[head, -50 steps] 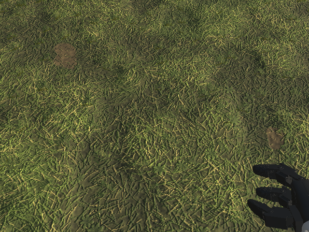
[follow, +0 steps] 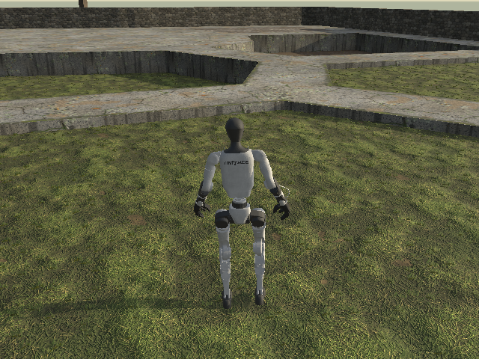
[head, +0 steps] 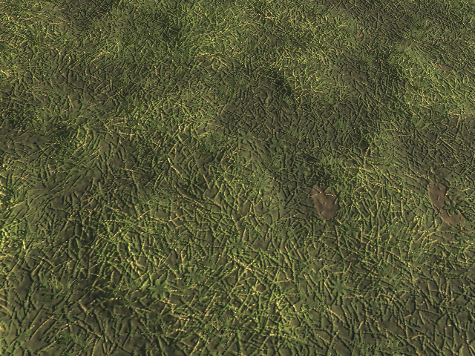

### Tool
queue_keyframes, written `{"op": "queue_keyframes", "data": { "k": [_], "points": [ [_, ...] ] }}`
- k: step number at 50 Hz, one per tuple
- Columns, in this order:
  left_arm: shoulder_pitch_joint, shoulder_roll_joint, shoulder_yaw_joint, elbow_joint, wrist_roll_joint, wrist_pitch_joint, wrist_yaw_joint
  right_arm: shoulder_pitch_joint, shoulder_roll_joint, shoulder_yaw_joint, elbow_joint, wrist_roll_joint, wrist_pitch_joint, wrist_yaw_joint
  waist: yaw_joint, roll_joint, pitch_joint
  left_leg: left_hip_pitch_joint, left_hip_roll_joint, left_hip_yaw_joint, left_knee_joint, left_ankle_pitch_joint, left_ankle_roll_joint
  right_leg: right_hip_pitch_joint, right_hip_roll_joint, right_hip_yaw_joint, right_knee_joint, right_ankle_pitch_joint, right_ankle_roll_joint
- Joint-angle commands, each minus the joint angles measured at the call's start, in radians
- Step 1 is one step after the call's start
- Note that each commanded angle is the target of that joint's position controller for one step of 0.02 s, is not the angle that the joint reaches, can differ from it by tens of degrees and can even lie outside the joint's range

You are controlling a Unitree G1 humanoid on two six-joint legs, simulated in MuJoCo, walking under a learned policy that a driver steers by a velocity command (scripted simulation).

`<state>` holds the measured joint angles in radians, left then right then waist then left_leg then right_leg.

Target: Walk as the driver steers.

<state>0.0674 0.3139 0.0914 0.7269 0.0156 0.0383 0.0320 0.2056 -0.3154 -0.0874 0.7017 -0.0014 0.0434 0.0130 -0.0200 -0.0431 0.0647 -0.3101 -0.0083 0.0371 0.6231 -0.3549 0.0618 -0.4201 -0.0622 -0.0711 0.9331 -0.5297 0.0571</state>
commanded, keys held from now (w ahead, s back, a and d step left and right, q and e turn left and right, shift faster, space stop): q+shift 0.18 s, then shift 0.24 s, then e+shift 0.54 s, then w+e+shift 0.04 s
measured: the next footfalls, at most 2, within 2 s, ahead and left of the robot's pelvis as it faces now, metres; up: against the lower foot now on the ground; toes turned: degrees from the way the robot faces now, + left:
right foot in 0.46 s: +0.14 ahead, -0.11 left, +0.00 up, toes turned +23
left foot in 0.84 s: +0.08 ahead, +0.12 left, +0.00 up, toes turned -6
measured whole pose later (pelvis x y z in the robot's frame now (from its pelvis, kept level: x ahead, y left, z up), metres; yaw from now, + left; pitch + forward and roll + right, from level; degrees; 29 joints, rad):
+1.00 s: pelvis +0.05 +0.03 +0.01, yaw -5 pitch +1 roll +0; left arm 0.20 0.38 0.12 0.68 -0.03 0.06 0.03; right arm 0.19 -0.27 -0.07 0.67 -0.02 -0.01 -0.04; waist 0.00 -0.05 0.03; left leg -0.19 -0.04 0.01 0.41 -0.24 0.05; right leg -0.55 0.04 0.14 1.11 -0.36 0.08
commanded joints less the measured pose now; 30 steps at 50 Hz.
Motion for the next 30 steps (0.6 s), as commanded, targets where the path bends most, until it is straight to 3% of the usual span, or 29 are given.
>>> {"op": "queue_keyframes", "data": {
  "k": [1, 2, 3, 7, 11, 17, 20, 21, 22, 23, 24, 25, 26, 27, 28, 30],
  "points": [
    [-0.110, 0.078, 0.020, -0.116, -0.010, -0.036, 0.006, 0.028, -0.217, -0.060, -0.072, 0.006, -0.052, -0.016, -0.008, 0.120, -0.158, 0.340, 0.285, -0.451, -0.268, 0.616, 0.226, -0.351, 0.048, 0.166, 0.260, 0.000, -0.002],
    [-0.089, 0.096, 0.025, -0.104, -0.002, -0.037, 0.013, -0.018, -0.184, -0.049, -0.084, 0.030, -0.047, -0.027, 0.011, 0.110, -0.145, 0.324, 0.263, -0.421, -0.263, 0.604, 0.190, -0.353, 0.038, 0.174, 0.220, 0.068, -0.001],
    [-0.077, 0.098, 0.028, -0.099, 0.001, -0.040, 0.015, -0.038, -0.167, -0.041, -0.097, 0.036, -0.038, -0.038, 0.023, 0.130, -0.153, 0.291, 0.234, -0.398, -0.263, 0.621, 0.173, -0.304, 0.045, 0.176, 0.208, 0.118, 0.006],
    [-0.052, 0.064, 0.018, -0.087, -0.011, -0.050, 0.006, -0.010, -0.181, -0.044, -0.118, 0.027, -0.020, -0.057, 0.019, 0.129, -0.174, 0.286, 0.178, -0.399, -0.248, 0.607, 0.156, -0.254, 0.102, 0.180, 0.078, 0.215, 0.033],
    [-0.047, 0.070, 0.017, -0.075, -0.016, -0.052, 0.000, -0.027, -0.185, -0.043, -0.140, 0.022, -0.008, -0.064, 0.010, 0.180, -0.162, 0.240, 0.158, -0.432, -0.233, 0.483, 0.137, -0.193, 0.114, 0.185, -0.072, 0.257, 0.050],
    [-0.049, 0.084, 0.014, -0.082, -0.017, -0.063, -0.020, -0.043, -0.162, -0.021, -0.150, 0.000, 0.002, -0.048, -0.021, 0.210, -0.154, 0.186, 0.171, -0.492, -0.170, 0.597, 0.149, -0.066, 0.090, 0.161, -0.172, 0.202, 0.030],
    [-0.023, 0.087, 0.013, -0.083, -0.021, -0.075, -0.032, -0.070, -0.150, -0.010, -0.154, 0.005, 0.005, -0.042, -0.013, 0.209, -0.148, 0.189, 0.163, -0.526, -0.139, 0.653, 0.147, 0.011, 0.084, 0.143, -0.285, 0.195, 0.004],
    [0.001, 0.082, 0.012, -0.078, -0.021, -0.080, -0.036, -0.089, -0.142, -0.005, -0.156, 0.011, 0.005, -0.042, 0.008, 0.205, -0.144, 0.177, 0.144, -0.526, -0.129, 0.625, 0.132, 0.069, 0.083, 0.136, -0.381, 0.259, -0.008],
    [0.044, 0.065, 0.005, -0.063, -0.012, -0.086, -0.042, -0.108, -0.099, 0.012, -0.152, 0.012, 0.001, -0.043, 0.044, 0.182, -0.151, 0.149, 0.122, -0.492, -0.126, 0.546, 0.094, 0.181, 0.057, 0.140, -0.544, 0.437, -0.026],
    [0.046, 0.066, -0.006, -0.062, 0.010, -0.090, -0.044, -0.054, -0.030, 0.034, -0.131, -0.011, -0.012, -0.042, 0.022, 0.115, -0.180, 0.119, 0.068, -0.433, -0.111, 0.380, 0.033, 0.304, -0.024, 0.239, -0.603, 0.658, -0.053],
    [0.002, 0.118, -0.007, -0.076, 0.018, -0.088, -0.042, 0.061, -0.028, 0.034, -0.106, -0.046, -0.024, -0.039, -0.079, -0.059, -0.181, 0.096, -0.027, -0.320, -0.046, 0.064, -0.020, 0.328, -0.132, 0.379, -0.562, 0.912, -0.128],
    [-0.033, 0.070, -0.025, -0.067, 0.019, -0.086, -0.043, 0.069, -0.061, 0.024, -0.096, -0.048, -0.027, -0.039, -0.095, -0.131, -0.144, 0.105, -0.033, -0.261, -0.070, -0.050, -0.078, 0.237, -0.183, 0.448, -0.560, 0.852, -0.253],
    [-0.037, 0.068, -0.023, -0.072, 0.000, -0.085, -0.049, 0.017, -0.094, 0.017, -0.093, -0.044, -0.031, -0.043, -0.059, -0.124, -0.118, 0.121, -0.026, -0.235, -0.105, 0.009, -0.096, 0.211, -0.136, 0.455, -0.570, 0.727, -0.255],
    [-0.011, 0.113, -0.009, -0.068, -0.015, -0.079, -0.050, -0.039, -0.114, 0.007, -0.099, -0.034, -0.030, -0.047, -0.023, -0.122, -0.113, 0.106, -0.043, -0.210, -0.097, 0.038, -0.095, 0.219, -0.103, 0.452, -0.569, 0.652, -0.232],
    [0.015, 0.166, 0.006, -0.069, -0.029, -0.075, -0.049, -0.064, -0.119, -0.001, -0.103, -0.025, -0.027, -0.052, -0.006, -0.124, -0.111, 0.077, -0.058, -0.182, -0.066, 0.035, -0.094, 0.236, -0.093, 0.480, -0.565, 0.619, -0.229],
    [0.057, 0.201, 0.022, -0.070, -0.038, -0.068, -0.034, -0.074, -0.094, -0.004, -0.115, -0.011, -0.028, -0.055, 0.008, -0.144, -0.113, -0.017, -0.081, -0.144, -0.001, -0.061, -0.106, 0.296, -0.127, 0.573, -0.557, 0.642, -0.266]
  ]
}}
Keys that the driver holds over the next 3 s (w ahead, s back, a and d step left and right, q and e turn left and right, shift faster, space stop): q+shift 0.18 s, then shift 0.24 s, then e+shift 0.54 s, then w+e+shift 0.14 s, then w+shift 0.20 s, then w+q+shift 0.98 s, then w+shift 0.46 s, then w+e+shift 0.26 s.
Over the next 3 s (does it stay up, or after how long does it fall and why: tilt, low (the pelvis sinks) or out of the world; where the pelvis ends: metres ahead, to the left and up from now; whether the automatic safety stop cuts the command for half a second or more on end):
stays up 1.36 0.08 0.00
